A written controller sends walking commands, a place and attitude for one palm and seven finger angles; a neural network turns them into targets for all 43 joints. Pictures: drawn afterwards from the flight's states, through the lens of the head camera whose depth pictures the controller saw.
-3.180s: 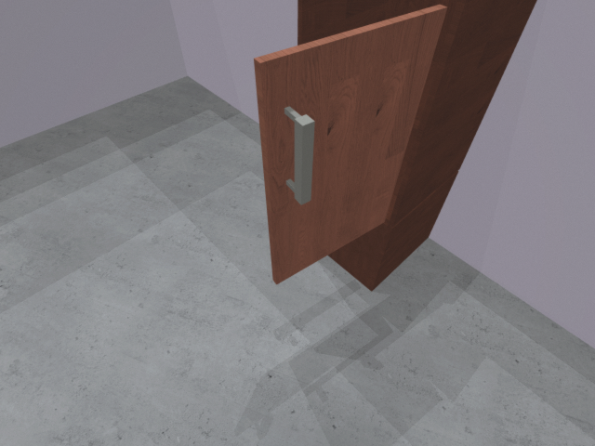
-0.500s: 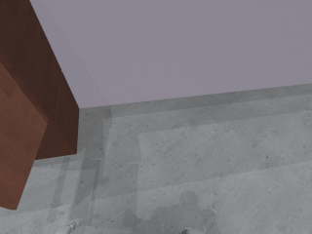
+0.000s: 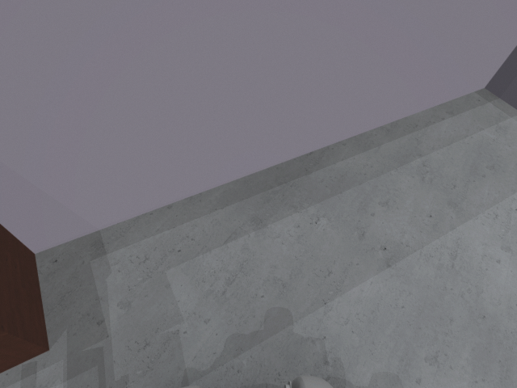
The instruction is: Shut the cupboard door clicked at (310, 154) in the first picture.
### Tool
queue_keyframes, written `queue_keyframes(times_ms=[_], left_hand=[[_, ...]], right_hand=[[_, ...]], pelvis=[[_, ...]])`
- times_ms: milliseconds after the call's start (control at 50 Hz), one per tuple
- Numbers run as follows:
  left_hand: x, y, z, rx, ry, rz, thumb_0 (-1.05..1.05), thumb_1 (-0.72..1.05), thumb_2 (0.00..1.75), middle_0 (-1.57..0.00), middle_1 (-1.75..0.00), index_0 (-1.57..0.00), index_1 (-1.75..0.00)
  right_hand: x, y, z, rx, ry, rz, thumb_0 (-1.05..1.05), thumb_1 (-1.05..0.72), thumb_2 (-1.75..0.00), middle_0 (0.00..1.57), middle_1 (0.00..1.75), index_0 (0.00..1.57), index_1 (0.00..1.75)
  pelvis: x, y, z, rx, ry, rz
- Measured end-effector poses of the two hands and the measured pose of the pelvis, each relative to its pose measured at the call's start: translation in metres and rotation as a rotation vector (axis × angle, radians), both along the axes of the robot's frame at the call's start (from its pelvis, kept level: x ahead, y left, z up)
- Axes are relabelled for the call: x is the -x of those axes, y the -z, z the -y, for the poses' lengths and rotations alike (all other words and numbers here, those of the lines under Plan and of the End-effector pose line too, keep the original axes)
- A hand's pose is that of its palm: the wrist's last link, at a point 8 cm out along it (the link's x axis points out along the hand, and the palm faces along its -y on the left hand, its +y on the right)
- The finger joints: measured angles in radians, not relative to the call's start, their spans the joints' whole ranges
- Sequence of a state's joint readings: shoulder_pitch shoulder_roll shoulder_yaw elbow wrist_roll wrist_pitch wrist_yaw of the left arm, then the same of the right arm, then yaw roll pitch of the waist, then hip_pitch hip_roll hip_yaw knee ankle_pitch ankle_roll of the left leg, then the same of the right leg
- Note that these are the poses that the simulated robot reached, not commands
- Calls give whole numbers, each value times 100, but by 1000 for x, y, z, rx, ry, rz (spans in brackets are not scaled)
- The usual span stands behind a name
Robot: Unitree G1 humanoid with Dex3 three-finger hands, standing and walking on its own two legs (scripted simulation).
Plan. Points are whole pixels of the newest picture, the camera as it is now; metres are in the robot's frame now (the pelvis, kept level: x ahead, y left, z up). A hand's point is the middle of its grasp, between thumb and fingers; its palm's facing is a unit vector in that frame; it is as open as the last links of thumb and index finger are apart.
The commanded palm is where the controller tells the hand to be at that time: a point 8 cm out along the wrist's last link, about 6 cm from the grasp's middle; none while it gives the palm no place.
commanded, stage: walk to a spot facing it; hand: left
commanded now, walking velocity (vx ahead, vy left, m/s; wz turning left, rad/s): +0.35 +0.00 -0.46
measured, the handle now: out of the picture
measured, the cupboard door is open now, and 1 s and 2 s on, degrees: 81 81 81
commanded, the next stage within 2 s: turn to face it in 0.66 s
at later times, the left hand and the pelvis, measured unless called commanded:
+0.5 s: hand (212, 273) +0.34 +0.11 -0.16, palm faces -0.17 -0.97 -0.20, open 7.2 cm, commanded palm none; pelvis +0.22 -0.06 +0.01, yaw -10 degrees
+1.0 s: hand (258, 187) +0.58 +0.02 -0.16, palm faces -0.23 -0.95 -0.19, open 7.4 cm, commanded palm none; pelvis +0.44 -0.12 +0.00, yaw -12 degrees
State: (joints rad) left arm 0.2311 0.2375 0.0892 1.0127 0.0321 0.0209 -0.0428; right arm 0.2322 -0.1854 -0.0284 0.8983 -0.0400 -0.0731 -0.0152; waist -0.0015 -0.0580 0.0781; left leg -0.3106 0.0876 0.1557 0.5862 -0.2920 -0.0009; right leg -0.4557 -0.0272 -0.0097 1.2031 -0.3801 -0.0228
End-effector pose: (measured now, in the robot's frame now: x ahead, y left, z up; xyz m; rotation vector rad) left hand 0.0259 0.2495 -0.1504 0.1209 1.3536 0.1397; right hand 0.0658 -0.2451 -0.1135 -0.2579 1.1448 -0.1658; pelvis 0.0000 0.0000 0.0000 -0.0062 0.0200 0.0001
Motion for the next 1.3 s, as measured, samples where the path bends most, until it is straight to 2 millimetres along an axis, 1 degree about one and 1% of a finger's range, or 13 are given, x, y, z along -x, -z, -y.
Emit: queue_keyframes(times_ms=[100, 200, 300, 360, 440, 600, 660, 760, 920, 1000, 1080, 1240, 1300], left_hand=[[-108, -22, 13, 7, 97, 138, 1, 91, 90, -19, -29, -19, -30], [-218, -34, 46, -2, 230, 240, 1, 91, 90, -19, -29, -19, -30], [-306, -29, 84, -28, 296, 364, 0, 91, 90, -19, -29, -19, -30], [-318, -28, 94, -32, 288, 329, 0, 91, 90, -19, -29, -20, -30], [-313, -24, 103, -13, 281, 202, 0, 91, 90, -19, -29, -20, -30], [-325, -7, 74, -21, 193, 38, -1, 94, 90, -20, -30, -20, -30], [-339, 5, 66, -26, 204, -31, 0, 93, 90, -20, -30, -20, -30], [-398, -5, 80, -22, 246, -28, 1, 92, 90, -19, -29, -19, -30], [-522, -19, 149, -4, 344, 147, 1, 91, 90, -19, -29, -19, -30], [-559, -17, 176, -1, 309, 214, 0, 91, 90, -19, -29, -20, -30], [-571, -19, 183, 7, 224, 224, 0, 92, 90, -20, -29, -20, -30], [-579, 7, 150, -23, 121, 143, -1, 92, 90, -20, -30, -20, -30], [-583, 2, 143, -55, 87, 115, 0, 92, 90, -20, -29, -20, -30]], right_hand=[[33, 3, -12, -59, 108, -166, 0, -91, -89, 20, 30, 20, 30], [62, 12, -12, -118, 246, -318, 1, -90, -89, 20, 30, 20, 30], [59, 32, 4, -162, 334, -440, 1, -90, -89, 20, 30, 20, 30], [17, 31, 22, -143, 349, -405, 1, -91, -89, 20, 30, 20, 30], [-69, 19, 46, -107, 333, -250, 1, -91, -89, 20, 30, 19, 30], [-240, 7, 64, -61, 232, -9, 1, -91, -89, 20, 30, 19, 30], [-284, 11, 65, -37, 227, 64, 0, -91, -89, 20, 30, 19, 30], [-300, 9, 59, -63, 276, 33, 0, -91, -89, 20, 30, 20, 30], [-270, 26, 77, -120, 396, -209, 0, -93, -89, 20, 30, 20, 30], [-269, 37, 87, -151, 392, -354, 0, -92, -89, 20, 30, 20, 30], [-307, 25, 99, -139, 348, -372, 1, -92, -89, 20, 30, 19, 30], [-427, 30, 120, -69, 206, -180, 1, -91, -89, 20, 30, 19, 30], [-459, 25, 128, -54, 164, -132, 1, -91, -89, 20, 30, 20, 30]], pelvis=[[-39, -12, 3, -1, 54, -15], [-85, -8, 17, -12, 106, -17], [-135, 13, 46, -24, 138, 4], [-158, 7, 53, -10, 148, 14], [-194, -7, 60, -11, 169, 1], [-282, -3, 59, 11, 201, 8], [-313, 7, 56, 7, 241, 16], [-353, -2, 65, -16, 285, 11], [-414, -2, 102, -24, 277, 6], [-440, 5, 120, -16, 211, 7], [-461, -3, 128, -22, 150, 7], [-500, 14, 127, -6, 65, -10], [-509, 10, 134, -9, 35, -22]])
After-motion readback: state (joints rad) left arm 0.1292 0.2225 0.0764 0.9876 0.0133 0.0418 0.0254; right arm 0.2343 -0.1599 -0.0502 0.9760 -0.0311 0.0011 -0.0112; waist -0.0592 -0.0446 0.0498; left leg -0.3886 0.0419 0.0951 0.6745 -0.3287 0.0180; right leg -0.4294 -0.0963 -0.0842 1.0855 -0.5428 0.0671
